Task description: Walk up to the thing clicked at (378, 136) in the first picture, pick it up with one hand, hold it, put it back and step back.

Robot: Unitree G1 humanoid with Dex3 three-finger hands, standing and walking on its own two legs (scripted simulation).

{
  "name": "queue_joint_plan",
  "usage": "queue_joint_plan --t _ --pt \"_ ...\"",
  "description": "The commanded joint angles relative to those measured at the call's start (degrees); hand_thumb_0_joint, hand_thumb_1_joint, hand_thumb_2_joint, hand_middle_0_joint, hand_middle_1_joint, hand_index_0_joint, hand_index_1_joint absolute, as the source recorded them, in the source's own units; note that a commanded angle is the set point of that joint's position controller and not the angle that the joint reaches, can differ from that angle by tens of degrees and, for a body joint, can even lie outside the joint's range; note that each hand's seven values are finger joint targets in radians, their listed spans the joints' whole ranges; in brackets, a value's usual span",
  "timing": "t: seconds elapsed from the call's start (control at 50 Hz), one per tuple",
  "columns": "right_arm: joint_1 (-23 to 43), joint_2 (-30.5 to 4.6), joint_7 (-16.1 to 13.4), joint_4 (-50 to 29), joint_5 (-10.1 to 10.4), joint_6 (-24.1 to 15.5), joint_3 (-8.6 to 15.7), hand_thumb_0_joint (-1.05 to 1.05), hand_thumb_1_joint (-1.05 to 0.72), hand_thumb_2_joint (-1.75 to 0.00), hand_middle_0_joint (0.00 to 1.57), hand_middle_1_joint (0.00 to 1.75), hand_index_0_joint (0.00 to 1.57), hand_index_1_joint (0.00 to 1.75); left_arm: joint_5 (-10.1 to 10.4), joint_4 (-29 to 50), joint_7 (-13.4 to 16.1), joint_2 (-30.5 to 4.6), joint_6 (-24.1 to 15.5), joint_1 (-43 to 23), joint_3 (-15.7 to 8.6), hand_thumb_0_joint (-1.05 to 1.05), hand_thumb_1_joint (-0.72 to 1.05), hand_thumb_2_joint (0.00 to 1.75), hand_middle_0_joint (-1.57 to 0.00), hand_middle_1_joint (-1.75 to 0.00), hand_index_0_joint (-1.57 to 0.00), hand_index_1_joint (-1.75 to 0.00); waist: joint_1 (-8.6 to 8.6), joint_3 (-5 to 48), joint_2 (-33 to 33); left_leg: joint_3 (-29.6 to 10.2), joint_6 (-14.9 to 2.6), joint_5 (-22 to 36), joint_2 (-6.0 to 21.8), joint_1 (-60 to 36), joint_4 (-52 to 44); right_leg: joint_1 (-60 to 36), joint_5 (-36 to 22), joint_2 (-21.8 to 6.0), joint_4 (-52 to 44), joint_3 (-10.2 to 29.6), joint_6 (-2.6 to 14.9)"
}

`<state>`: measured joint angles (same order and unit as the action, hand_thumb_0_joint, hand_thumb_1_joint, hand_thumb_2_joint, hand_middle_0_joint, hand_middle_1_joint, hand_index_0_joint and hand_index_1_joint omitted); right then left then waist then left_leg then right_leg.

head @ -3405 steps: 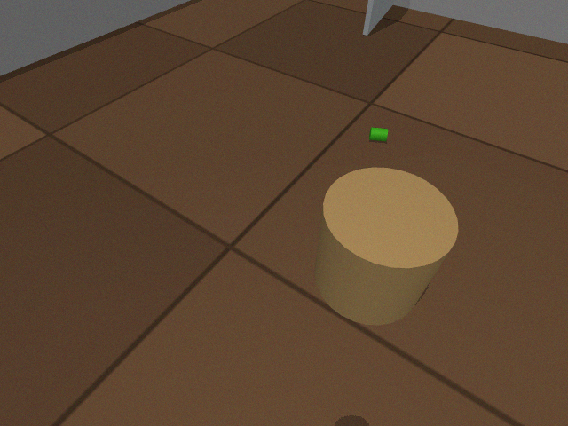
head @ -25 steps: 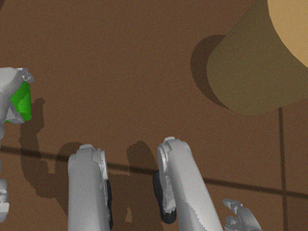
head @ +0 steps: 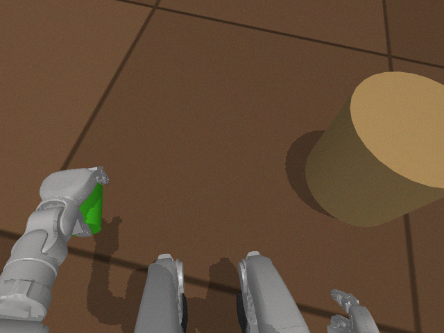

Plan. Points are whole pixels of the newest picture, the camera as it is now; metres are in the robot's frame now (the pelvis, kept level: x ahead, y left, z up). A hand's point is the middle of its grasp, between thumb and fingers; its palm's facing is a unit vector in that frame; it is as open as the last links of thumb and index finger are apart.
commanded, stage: lift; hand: left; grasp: from above
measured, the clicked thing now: (83, 208) +0.38 +0.27 -0.11
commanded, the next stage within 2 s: hold in 0.64 s
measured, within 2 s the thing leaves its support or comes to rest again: neither
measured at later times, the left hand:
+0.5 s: hand (75, 179) +0.37 +0.23 +0.04, palm faces -0.45 -0.09 -0.89, open 11.9 cm
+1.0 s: hand (62, 149) +0.39 +0.23 +0.09, palm faces -0.44 -0.09 -0.89, open 11.9 cm
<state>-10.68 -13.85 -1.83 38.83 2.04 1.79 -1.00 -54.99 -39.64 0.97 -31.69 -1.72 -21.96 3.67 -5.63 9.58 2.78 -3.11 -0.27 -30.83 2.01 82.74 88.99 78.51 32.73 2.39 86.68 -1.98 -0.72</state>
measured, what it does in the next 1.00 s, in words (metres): rises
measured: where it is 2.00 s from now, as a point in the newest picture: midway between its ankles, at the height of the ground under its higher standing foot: outside the picture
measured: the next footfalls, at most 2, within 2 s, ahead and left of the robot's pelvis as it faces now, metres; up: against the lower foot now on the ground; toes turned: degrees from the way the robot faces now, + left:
none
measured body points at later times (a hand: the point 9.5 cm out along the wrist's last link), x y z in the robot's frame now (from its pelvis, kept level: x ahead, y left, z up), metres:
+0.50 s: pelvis +0.05 +0.00 +0.13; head +0.12 +0.00 +0.57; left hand +0.39 +0.23 +0.09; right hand +0.13 -0.27 +0.00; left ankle +0.09 +0.12 -0.55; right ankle +0.07 -0.13 -0.55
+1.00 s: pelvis +0.09 +0.00 +0.17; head +0.12 -0.01 +0.61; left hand +0.41 +0.23 +0.15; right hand +0.19 -0.26 +0.04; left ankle +0.09 +0.12 -0.55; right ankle +0.07 -0.13 -0.55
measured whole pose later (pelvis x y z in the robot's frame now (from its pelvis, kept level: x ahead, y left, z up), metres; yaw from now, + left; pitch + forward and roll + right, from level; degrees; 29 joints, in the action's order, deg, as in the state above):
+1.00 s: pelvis +0.09 +0.00 +0.17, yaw +1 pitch +8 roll -1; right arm -13.7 -14.3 -1.6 43.1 2.6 -0.2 2.5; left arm -56.4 -45.8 7.0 -20.2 5.2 -16.9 12.5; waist -2.4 5.0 2.1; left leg 1.1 -0.3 -19.7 1.0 28.0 39.6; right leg 25.6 20.9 0.8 38.4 2.0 -0.7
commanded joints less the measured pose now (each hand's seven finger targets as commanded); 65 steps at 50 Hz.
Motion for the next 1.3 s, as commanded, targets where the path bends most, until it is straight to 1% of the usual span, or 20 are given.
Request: queue_joint_plan --t 0.0,0.04,0.14,0.18,0.2,0.24,0.28,0.32,0.4,0.46,0.48,0.52,0.74,0.82,0.88,0.96,0.98,1.04,1.1,1.28 --pt "-3.9 -8.9 -1.7 -3.3 0.1 -3.0 3.7 0.00 -0.89 -0.89 0.20 0.30 0.20 0.30 -0.3 9.9 4.9 -13.7 -0.2 -19.1 -4.8 0.00 0.60 0.95 -0.91 -0.88 -0.93 -0.86 -0.79 21.8 4.8 0.9 -1.24 0.6 -1.6 -27.0 -19.7 -17.9 -3.5 0.9 -20.9 1.3 1.79" --pt "-4.1 -8.8 -1.9 -2.7 0.3 -3.9 3.8 0.00 -0.89 -0.89 0.20 0.30 0.20 0.30 -0.5 7.9 6.0 -12.1 -0.1 -18.4 -3.8 0.00 0.58 0.92 -0.89 -0.87 -0.91 -0.85 -0.38 19.5 5.5 0.4 -0.86 -0.7 -1.6 -29.8 -23.3 -19.6 -2.3 0.9 -23.3 1.6 1.83" --pt "-4.6 -8.8 -1.9 -1.7 0.4 -5.1 4.7 0.00 -0.89 -0.89 0.20 0.30 0.20 0.30 -2.0 4.9 8.8 -9.4 0.6 -17.1 -2.3 0.00 0.57 0.93 -0.88 -0.89 -0.90 -0.87 0.49 18.4 5.1 0.5 -0.36 2.9 -1.6 -36.6 -29.2 -25.9 -5.3 0.9 -29.1 2.2 1.89" --pt "-4.6 -8.6 -1.9 -1.6 0.5 -5.4 4.7 0.00 -0.89 -0.90 0.20 0.30 0.20 0.30 -2.3 4.9 9.5 -7.9 1.0 -19.0 -0.4 0.00 0.56 0.96 -0.88 -0.90 -0.90 -0.88 0.12 17.5 5.0 1.6 -0.40 3.6 -2.0 -39.1 -31.0 -28.0 -5.4 1.0 -32.0 2.7 1.95" --pt "-5.1 -8.6 -2.0 -1.2 0.4 -5.6 4.7 0.00 -0.89 -0.90 0.20 0.30 0.20 0.30 -2.1 3.6 9.9 -7.8 1.3 -17.6 -1.1 0.00 0.56 0.95 -0.87 -0.91 -0.89 -0.89 0.40 17.0 4.1 1.5 -0.39 4.9 -1.9 -39.7 -31.7 -29.4 -6.5 1.1 -32.7 2.6 1.85" --pt "-5.5 -8.5 -2.0 -0.7 0.4 -5.9 4.8 0.00 -0.89 -0.90 0.20 0.30 0.20 0.30 -1.7 2.9 10.4 -5.3 1.9 -18.0 1.0 0.00 0.56 0.96 -0.88 -0.91 -0.90 -0.89 0.05 15.7 2.8 1.8 -0.41 6.9 -2.0 -41.4 -33.4 -31.6 -8.6 1.1 -34.7 2.8 1.79" --pt "-5.8 -8.9 -2.0 -0.7 0.3 -6.0 5.3 0.00 -0.89 -0.89 0.20 0.30 0.20 0.30 -1.8 1.7 11.0 -6.5 2.7 -16.7 -0.1 0.00 0.57 0.97 -0.89 -0.90 -0.90 -0.89 1.06 16.0 2.4 1.9 -0.29 9.5 -1.9 -44.2 -35.6 -34.8 -11.1 1.0 -36.6 2.6 1.63" --pt "-6.1 -8.7 -2.0 -0.5 0.3 -6.0 5.3 0.00 -0.89 -0.89 0.20 0.30 0.20 0.30 -1.7 3.3 11.3 -5.1 3.3 -18.3 1.2 0.00 0.57 0.98 -0.89 -0.90 -0.91 -0.89 1.01 16.6 3.2 1.9 -0.13 11.8 -1.8 -47.3 -37.5 -36.8 -13.8 0.9 -37.9 2.8 1.69" --pt "-5.6 -8.7 -1.9 -0.4 0.3 -5.9 5.3 0.00 -0.88 -0.89 0.20 0.30 0.20 0.30 -1.7 1.4 11.8 -4.8 4.6 -15.5 0.9 0.00 0.59 0.98 -0.91 -0.89 -0.93 -0.88 1.83 14.5 1.7 1.9 -0.06 15.0 -1.8 -50.6 -40.8 -40.5 -16.9 0.7 -40.6 2.5 1.57" --pt "-5.4 -8.4 -1.9 -0.4 0.2 -5.6 5.3 0.00 -0.88 -0.89 0.20 0.30 0.20 0.30 -1.6 2.3 12.0 -4.6 5.6 -16.3 1.1 0.00 0.58 0.96 -0.90 -0.90 -0.92 -0.88 2.30 16.0 1.2 2.3 -0.18 19.0 -2.2 -53.6 -42.2 -45.4 -21.2 0.4 -43.1 3.3 1.09" --pt "-5.6 -8.5 -1.8 -0.4 0.2 -5.5 5.4 0.00 -0.89 -0.89 0.20 0.30 0.20 0.30 -1.4 2.0 11.9 -2.8 6.0 -16.1 2.2 0.00 0.57 0.97 -0.90 -0.88 -0.92 -0.87 1.58 15.1 0.9 2.4 -0.16 19.6 -2.1 -54.6 -42.9 -45.2 -22.0 0.4 -43.7 3.2 1.09" --pt "-5.8 -8.4 -1.7 0.1 0.2 -5.3 5.4 0.00 -0.88 -0.89 0.20 0.30 0.20 0.30 -1.3 1.4 12.1 -2.4 7.1 -14.8 2.0 0.00 0.56 0.95 -0.88 -0.90 -0.90 -0.87 2.07 15.4 1.4 2.5 -0.06 22.6 -2.2 -56.5 -44.0 -47.7 -24.7 0.3 -44.7 3.4 1.00" --pt "-4.7 -8.4 -1.1 -0.6 0.3 -4.5 5.9 0.00 -0.88 -0.89 0.20 0.30 0.20 0.30 -0.6 4.3 9.9 -0.5 7.1 -14.9 3.7 0.00 0.57 0.93 -0.89 -0.88 -0.92 -0.85 2.27 13.2 1.4 2.9 0.22 30.4 -2.3 -64.9 -49.9 -53.5 -29.9 0.4 -50.1 2.7 1.02" --pt "-4.3 -8.5 -1.0 -0.9 0.5 -4.2 6.0 0.00 -0.88 -0.89 0.20 0.30 0.20 0.30 -1.8 4.2 9.0 -0.7 6.5 -14.3 4.1 0.00 0.53 0.92 -0.87 -0.86 -0.89 -0.84 2.76 12.3 -0.1 3.2 0.01 33.0 -2.5 -66.0 -51.0 -55.7 -32.9 0.3 -51.2 3.0 0.77" --pt "-4.3 -9.1 -0.6 -1.3 0.4 -3.9 6.5 0.00 -0.88 -0.89 0.20 0.30 0.20 0.30 -1.7 6.9 9.0 -1.3 6.4 -15.7 3.5 0.00 0.56 0.94 -0.88 -0.88 -0.91 -0.86 3.12 14.7 1.2 3.2 0.17 37.1 -2.3 -69.9 -51.6 -56.8 -35.2 0.3 -51.5 2.8 0.90" --pt "-4.0 -8.9 -0.1 -1.2 0.4 -3.6 6.5 0.00 -0.88 -0.89 0.20 0.30 0.20 0.30 -1.9 4.7 8.6 0.5 7.1 -13.5 4.4 0.00 0.60 0.95 -0.92 -0.87 -0.94 -0.85 2.92 12.0 -1.0 3.5 -0.32 38.7 -2.4 -69.1 -52.0 -57.9 -37.9 0.3 -52.4 3.0 0.56" --pt "-3.7 -9.1 -0.1 -1.5 0.4 -3.4 6.6 0.00 -0.88 -0.89 0.20 0.30 0.20 0.30 -1.8 7.6 8.5 -1.0 6.9 -16.1 3.8 0.00 0.61 0.95 -0.92 -0.88 -0.95 -0.85 3.13 13.3 0.1 3.8 -0.28 38.8 -2.5 -69.5 -52.2 -59.1 -38.9 0.2 -52.7 3.2 0.46" --pt "-3.1 -9.1 0.2 -2.3 0.5 -3.1 6.5 0.00 -0.88 -0.89 0.20 0.30 0.20 0.30 -1.7 6.0 7.7 -0.1 7.5 -14.1 4.2 0.00 0.60 0.99 -0.93 -0.87 -0.94 -0.86 3.08 10.7 0.0 3.8 -0.24 36.7 -2.4 -69.6 -53.8 -59.1 -36.0 0.2 -53.8 3.1 0.67" --pt "-2.2 -9.1 0.3 -3.0 0.6 -2.6 6.5 0.00 -0.88 -0.89 0.20 0.30 0.20 0.30 -2.1 7.5 6.6 -0.7 7.5 -13.4 4.0 0.00 0.61 0.95 -0.92 -0.85 -0.94 -0.83 4.37 10.9 0.9 3.8 -0.04 36.5 -2.3 -70.4 -54.9 -60.2 -35.0 0.3 -54.5 3.0 0.95" --pt "0.1 -8.7 -0.1 -5.1 0.8 -1.6 6.0 0.00 -0.88 -0.89 0.20 0.30 0.20 0.30 -2.4 10.4 4.3 -1.0 6.3 -12.3 4.0 0.00 0.63 0.96 -0.94 -0.85 -0.96 -0.83 4.58 8.7 -0.3 4.1 -0.39 33.0 -2.5 -71.5 -57.6 -61.7 -33.0 0.0 -56.9 3.3 0.86"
